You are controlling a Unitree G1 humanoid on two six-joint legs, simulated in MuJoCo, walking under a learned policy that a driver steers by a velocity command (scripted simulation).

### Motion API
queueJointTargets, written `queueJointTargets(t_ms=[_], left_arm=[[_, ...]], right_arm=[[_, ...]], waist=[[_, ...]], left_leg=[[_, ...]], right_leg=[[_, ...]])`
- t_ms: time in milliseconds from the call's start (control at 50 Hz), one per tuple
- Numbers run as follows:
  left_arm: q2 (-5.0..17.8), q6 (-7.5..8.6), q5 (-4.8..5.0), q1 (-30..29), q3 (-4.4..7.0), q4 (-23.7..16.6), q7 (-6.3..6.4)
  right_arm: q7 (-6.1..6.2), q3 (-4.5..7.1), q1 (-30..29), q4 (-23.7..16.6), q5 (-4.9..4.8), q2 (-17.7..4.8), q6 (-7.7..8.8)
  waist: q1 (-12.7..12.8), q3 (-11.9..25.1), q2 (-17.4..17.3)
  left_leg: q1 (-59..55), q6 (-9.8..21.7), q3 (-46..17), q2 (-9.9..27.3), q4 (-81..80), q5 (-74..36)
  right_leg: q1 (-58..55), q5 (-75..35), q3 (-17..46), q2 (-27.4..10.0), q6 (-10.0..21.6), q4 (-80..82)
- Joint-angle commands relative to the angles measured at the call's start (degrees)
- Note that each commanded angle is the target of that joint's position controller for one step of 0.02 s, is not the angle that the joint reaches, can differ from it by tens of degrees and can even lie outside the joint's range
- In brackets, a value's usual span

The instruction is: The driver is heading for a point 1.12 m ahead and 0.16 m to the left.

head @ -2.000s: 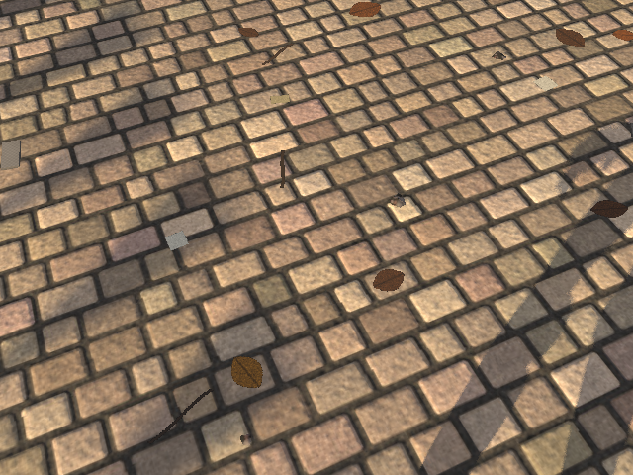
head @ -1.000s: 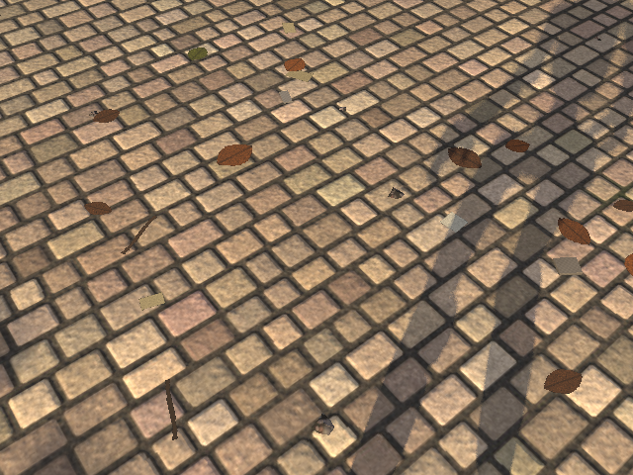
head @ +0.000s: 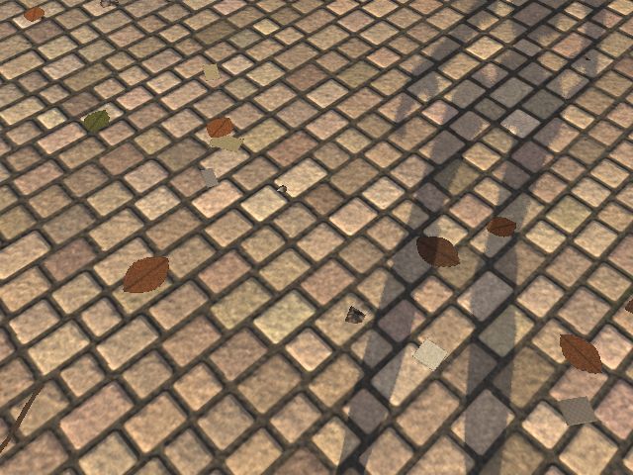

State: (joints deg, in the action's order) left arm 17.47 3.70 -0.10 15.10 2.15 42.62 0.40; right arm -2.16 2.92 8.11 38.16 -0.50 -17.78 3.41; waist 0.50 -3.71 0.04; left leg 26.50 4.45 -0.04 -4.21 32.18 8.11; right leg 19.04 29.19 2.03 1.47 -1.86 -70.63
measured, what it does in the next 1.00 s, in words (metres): walks ahead, turning left: right foot, then left foot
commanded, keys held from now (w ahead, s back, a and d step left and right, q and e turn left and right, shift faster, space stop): q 0.60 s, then no key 0.22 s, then e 0.18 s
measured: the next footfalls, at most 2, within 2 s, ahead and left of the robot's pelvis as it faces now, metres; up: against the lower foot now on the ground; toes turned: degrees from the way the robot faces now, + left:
right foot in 0.38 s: +0.25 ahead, -0.13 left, +0.00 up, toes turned +20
left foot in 0.78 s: +0.11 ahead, +0.11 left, +0.00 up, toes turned +26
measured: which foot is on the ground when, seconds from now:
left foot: down 0.00-0.38, up 0.40-0.76, down 0.78-1.00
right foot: up 0.00-0.36, down 0.38-0.78, up 0.80-1.00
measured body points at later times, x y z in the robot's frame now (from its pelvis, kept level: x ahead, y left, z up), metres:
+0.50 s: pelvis +0.13 -0.04 +0.01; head +0.17 -0.04 +0.46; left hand +0.21 +0.27 -0.07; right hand +0.37 -0.27 -0.09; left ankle +0.06 +0.07 -0.65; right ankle +0.21 -0.14 -0.72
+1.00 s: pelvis +0.12 +0.01 +0.02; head +0.13 +0.03 +0.46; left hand +0.08 +0.30 -0.12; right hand +0.38 -0.14 -0.07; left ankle +0.08 +0.09 -0.72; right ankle +0.17 -0.14 -0.68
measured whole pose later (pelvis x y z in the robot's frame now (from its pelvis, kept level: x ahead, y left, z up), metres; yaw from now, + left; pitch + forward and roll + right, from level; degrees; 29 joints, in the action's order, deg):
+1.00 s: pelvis +0.12 +0.01 +0.02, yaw +25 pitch +0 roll +0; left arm 17.5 -2.2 0.7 12.7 3.8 46.8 1.3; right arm 0.8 1.1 7.7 40.2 1.5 -11.9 -0.4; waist 1.5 -1.7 2.7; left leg 12.3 2.6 1.5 -1.6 26.6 14.3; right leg 21.1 24.8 2.0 -3.1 -5.4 -48.6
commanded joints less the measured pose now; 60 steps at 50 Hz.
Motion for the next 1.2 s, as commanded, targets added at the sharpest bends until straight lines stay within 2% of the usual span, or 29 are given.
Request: queueJointTargets(t_ms=[20,80,120,200,300,340,360,380,400,420,440,460,480,520,560,700,740,760,780,800,820,840,880,920,960,1020,1060,1140,1200], left_arm=[[8.0,0.93,-0.44,-3.0,1.89,-6.8,0.70],[5.5,-0.88,-0.62,0.9,1.30,-5.7,1.35],[4.8,-1.39,-0.87,0.1,1.09,-5.6,1.84],[4.5,-2.06,-0.49,-4.8,1.12,-6.4,1.65],[5.3,-1.29,-0.06,-9.3,1.69,-7.8,0.80],[5.8,-0.46,0.09,-7.1,2.28,-7.1,0.52],[6.6,-0.03,-0.11,-5.4,2.69,-6.5,0.57],[10.2,-0.14,-1.02,-4.5,3.48,-7.1,1.05],[13.0,-1.12,-2.65,-5.1,4.17,-6.7,1.17],[10.2,-1.36,-1.99,-3.6,3.87,-6.7,1.09],[7.2,-1.47,-1.63,-4.7,3.04,-7.3,1.26],[5.7,-1.83,-1.18,-6.7,2.69,-7.6,1.37],[5.1,-2.18,-0.52,-8.1,2.45,-7.8,1.55],[5.8,-2.89,-0.84,-8.5,2.56,-7.4,1.94],[6.4,-3.47,-1.15,-7.2,2.98,-6.8,2.28],[9.3,-4.05,0.44,-7.4,4.09,-5.0,1.11],[9.2,-4.17,1.53,-8.6,3.85,-4.3,0.92],[7.8,-4.07,1.87,-6.6,3.38,-3.1,0.83],[4.9,-3.78,0.58,-3.9,2.43,-2.2,0.44],[1.3,-3.31,-1.93,-3.8,1.10,-4.2,-0.01],[5.2,-3.53,-1.16,-9.3,2.29,-4.8,0.83],[6.6,-3.92,0.08,-8.3,2.89,-3.7,0.93],[5.4,-4.90,0.10,-4.5,3.01,-0.3,1.21],[4.9,-5.20,0.29,-2.6,2.97,1.2,1.19],[4.6,-5.10,0.95,-3.8,2.69,0.7,1.03],[5.3,-5.32,1.36,-5.8,2.68,-0.8,1.08],[5.3,-5.65,1.54,-5.7,2.70,-1.3,1.05],[4.5,-6.17,1.46,-4.5,2.63,-1.6,0.42],[4.2,-6.35,1.47,-2.2,2.80,-1.4,-0.60]], right_arm=[[1.37,2.33,5.3,-3.3,0.03,-7.6,-0.64],[1.79,2.81,2.6,-3.6,0.65,-8.6,-1.21],[2.47,3.22,2.6,-3.3,0.34,-9.8,-1.81],[3.86,3.26,2.4,-3.0,-0.51,-9.7,-3.90],[4.23,3.23,2.7,-3.4,-0.39,-9.2,-5.26],[4.31,3.01,1.0,-4.1,-0.79,-8.6,-5.46],[4.31,2.69,0.6,-4.5,-0.91,-7.5,-5.47],[4.12,1.83,3.8,-4.7,-0.01,-4.5,-5.35],[4.03,1.70,8.1,-5.4,-0.18,-3.9,-5.09],[3.84,2.93,9.0,-4.6,0.52,-9.0,-4.71],[3.80,4.03,7.7,-3.5,-0.28,-11.5,-5.10],[4.09,4.28,7.2,-2.5,-0.62,-10.9,-5.97],[4.28,4.17,6.6,-2.7,-0.64,-9.9,-6.74],[3.96,3.24,5.3,-3.6,-0.97,-6.5,-7.29],[3.79,2.77,3.0,-5.0,-1.10,-5.0,-7.12],[2.39,2.27,2.5,-5.9,-0.15,-4.5,-6.91],[1.96,2.34,5.7,-4.3,0.04,-4.0,-6.77],[1.92,2.48,6.6,-3.7,0.26,-4.5,-6.67],[2.32,2.92,7.2,-4.0,0.53,-7.2,-6.62],[3.00,3.47,4.2,-5.8,1.24,-11.8,-6.73],[2.67,2.72,5.4,-5.6,2.88,-8.8,-5.62],[2.50,1.66,3.3,-4.6,3.26,-6.1,-4.55],[2.50,0.72,-0.8,-3.2,2.20,-3.0,-3.14],[2.79,0.16,-1.8,-1.8,2.27,-1.8,-2.57],[3.24,0.75,-2.1,-1.1,2.10,-3.1,-2.78],[4.03,2.11,-0.1,0.2,1.40,-6.4,-3.96],[4.34,2.53,-0.3,0.6,1.16,-6.8,-4.53],[4.53,3.07,-2.6,0.9,0.95,-7.0,-5.06],[4.69,3.48,-4.6,1.3,0.11,-7.5,-5.44]], waist=[[-1.6,10.6,0.1],[1.5,9.5,-3.0],[1.4,11.0,-3.5],[-0.1,12.5,-5.4],[-1.5,10.4,-8.3],[0.4,9.7,-9.3],[1.2,9.5,-8.7],[-0.6,12.6,-0.4],[-3.8,11.2,14.7],[-2.0,12.2,13.9],[-1.3,10.9,8.8],[-1.7,9.5,5.9],[-1.6,8.2,5.9],[-1.3,6.7,7.7],[0.2,7.4,9.9],[1.0,9.8,11.0],[-1.2,9.1,10.0],[-1.5,8.5,8.5],[-0.4,9.8,0.4],[1.9,9.1,-15.9],[-3.2,9.2,-12.3],[-1.6,7.8,-9.5],[0.1,6.4,-9.6],[1.0,5.9,-9.0],[0.1,5.6,-8.5],[-2.0,5.5,-7.7],[-2.4,5.4,-7.1],[-1.5,6.1,-6.8],[0.5,7.3,-7.1]], left_leg=[[-22.4,12.8,-20.3,16.4,-10.4,-35.6],[-13.2,12.6,-16.4,13.6,-12.4,-39.3],[-11.8,11.7,-15.2,12.5,-11.5,-39.7],[-11.0,8.1,-16.6,10.2,-10.0,-26.7],[-14.7,6.8,-24.6,10.6,-7.0,-16.4],[-15.7,5.0,-27.0,9.2,-4.1,-14.8],[-13.6,3.0,-26.5,7.1,-1.7,-10.3],[-8.3,0.0,-21.4,3.1,7.5,6.0],[3.8,-3.7,-11.7,-5.7,18.0,30.8],[7.5,-6.5,-9.6,-1.9,30.6,31.8],[7.9,-7.7,-9.5,-0.1,35.9,27.4],[8.1,-8.8,-8.6,1.0,37.8,23.6],[8.6,-9.5,-7.9,1.6,38.6,21.0],[6.9,-10.4,-4.4,2.2,35.6,17.3],[6.7,-10.8,-2.6,3.1,30.2,16.3],[-6.3,-7.9,0.8,4.3,9.5,14.3],[-12.9,-5.4,2.5,3.0,-3.4,5.4],[-18.1,-3.7,1.9,2.6,-9.9,0.2],[-25.5,-1.3,-7.1,9.2,-12.4,-9.2],[-26.2,6.8,-21.5,22.4,-12.4,-21.7],[-19.4,13.1,-23.7,25.1,-14.1,-17.2],[-17.1,11.9,-19.2,22.4,-14.9,-13.1],[-16.8,7.1,-12.3,17.4,-14.7,-10.0],[-15.3,6.4,-8.2,15.8,-13.8,-16.5],[-17.4,6.8,-6.6,15.8,-12.6,-17.4],[-21.3,9.4,-9.5,19.6,-11.6,-18.7],[-22.4,10.6,-10.8,21.7,-11.7,-19.5],[-22.4,10.5,-8.5,22.7,-11.0,-22.9],[-21.4,8.2,-5.0,21.9,-8.1,-22.3]], right_leg=[[17.2,-3.4,3.6,-4.6,-0.7,-1.2],[12.3,-5.7,2.1,-3.6,-3.0,7.5],[11.2,-9.8,1.7,-2.4,-4.2,13.4],[8.7,-18.5,2.7,-0.8,-4.8,22.4],[7.2,-15.7,4.9,0.9,-3.3,33.4],[2.1,-19.8,4.6,0.8,-1.6,43.4],[-3.7,-27.6,5.0,-1.7,-0.1,49.7],[-12.4,-38.6,13.8,-13.1,4.3,49.4],[-17.3,-53.4,27.2,-23.7,14.9,49.7],[-16.9,-52.2,31.8,-27.3,19.4,50.3],[-15.2,-48.7,24.7,-23.7,17.7,49.2],[-13.7,-44.4,18.5,-19.5,14.7,48.8],[-12.4,-41.4,15.1,-17.6,13.4,49.2],[-9.9,-40.3,8.9,-14.5,12.8,50.9],[-12.5,-40.7,6.8,-14.9,13.9,51.5],[-11.8,-39.6,4.5,-17.9,15.0,50.1],[-9.4,-35.9,3.3,-16.8,12.9,47.2],[-6.2,-31.4,2.0,-15.2,9.9,45.1],[0.0,-20.8,-2.0,-11.4,4.7,38.1],[10.1,0.9,-7.3,-4.5,-1.1,29.2],[9.4,6.9,-1.5,-4.8,-2.1,20.3],[8.3,5.0,0.2,-5.5,-2.0,16.3],[7.3,-1.1,1.1,-6.1,-2.8,16.6],[3.5,-5.0,1.6,-5.5,-3.8,17.2],[3.1,-5.6,0.6,-5.0,-3.9,21.4],[5.4,-1.9,-0.7,-4.6,-3.7,22.5],[6.5,-0.6,-1.2,-4.9,-3.4,22.0],[3.9,-1.0,-3.1,-4.7,-2.2,24.6],[-1.7,-7.3,-5.6,-3.5,0.1,33.8]])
